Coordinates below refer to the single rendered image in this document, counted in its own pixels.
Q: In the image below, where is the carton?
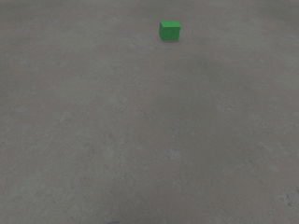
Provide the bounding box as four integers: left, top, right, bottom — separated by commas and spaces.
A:
159, 21, 180, 41

